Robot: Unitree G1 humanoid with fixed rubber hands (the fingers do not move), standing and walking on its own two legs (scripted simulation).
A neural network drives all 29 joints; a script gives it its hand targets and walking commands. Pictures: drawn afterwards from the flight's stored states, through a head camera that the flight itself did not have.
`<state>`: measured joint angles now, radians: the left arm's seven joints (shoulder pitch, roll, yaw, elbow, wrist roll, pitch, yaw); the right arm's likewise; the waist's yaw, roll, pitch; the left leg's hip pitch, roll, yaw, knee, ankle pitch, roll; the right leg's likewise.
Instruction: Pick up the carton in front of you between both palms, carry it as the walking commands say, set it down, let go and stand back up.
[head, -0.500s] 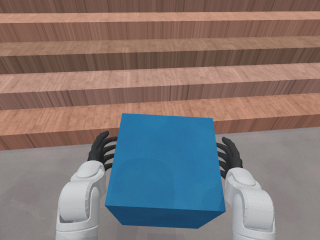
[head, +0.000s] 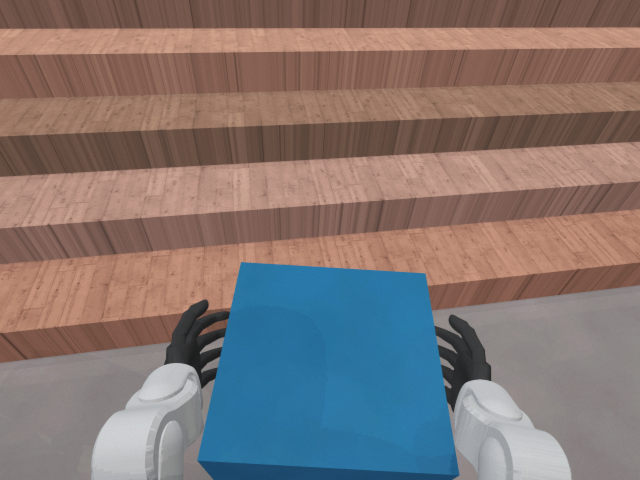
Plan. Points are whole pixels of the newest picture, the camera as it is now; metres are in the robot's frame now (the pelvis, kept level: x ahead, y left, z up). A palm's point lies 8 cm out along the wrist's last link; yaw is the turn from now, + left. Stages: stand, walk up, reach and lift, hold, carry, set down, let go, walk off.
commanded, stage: carry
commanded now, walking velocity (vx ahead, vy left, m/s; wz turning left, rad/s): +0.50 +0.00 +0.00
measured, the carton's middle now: (324, 395) +0.24 -0.01 +0.01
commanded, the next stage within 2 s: none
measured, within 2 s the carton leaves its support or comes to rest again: neither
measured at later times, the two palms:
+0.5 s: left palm (232, 160) +0.57 +0.14 +0.12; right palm (413, 158) +0.61 -0.16 +0.11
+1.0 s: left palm (252, 72) +0.99 +0.16 +0.09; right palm (380, 76) +0.98 -0.15 +0.10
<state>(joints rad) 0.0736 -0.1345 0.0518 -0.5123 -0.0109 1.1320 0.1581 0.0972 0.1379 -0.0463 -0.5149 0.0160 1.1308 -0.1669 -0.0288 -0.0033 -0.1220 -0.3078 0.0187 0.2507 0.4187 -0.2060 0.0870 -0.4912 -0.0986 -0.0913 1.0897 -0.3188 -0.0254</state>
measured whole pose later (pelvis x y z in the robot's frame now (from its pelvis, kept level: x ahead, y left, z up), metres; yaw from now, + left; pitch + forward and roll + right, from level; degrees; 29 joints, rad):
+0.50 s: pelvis +0.32 -0.04 -0.01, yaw +4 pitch +3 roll +0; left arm -0.18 -0.14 0.12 -0.54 -0.06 1.19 0.22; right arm -0.18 0.13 -0.14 -0.54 0.04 1.20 -0.21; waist 0.06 0.02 -0.04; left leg -0.45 0.06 0.05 1.24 -0.34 0.06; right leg -0.38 -0.01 -0.24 0.50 -0.20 -0.10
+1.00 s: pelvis +0.63 +0.01 -0.01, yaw +2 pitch +6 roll +0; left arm -0.55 -0.14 0.34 -0.18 0.01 1.06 0.23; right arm -0.54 0.15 -0.28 -0.17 0.03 1.06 -0.21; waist -0.09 -0.02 0.06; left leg -0.40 -0.02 0.15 0.53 -0.24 0.10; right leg -0.68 0.00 -0.04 1.52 -0.37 -0.07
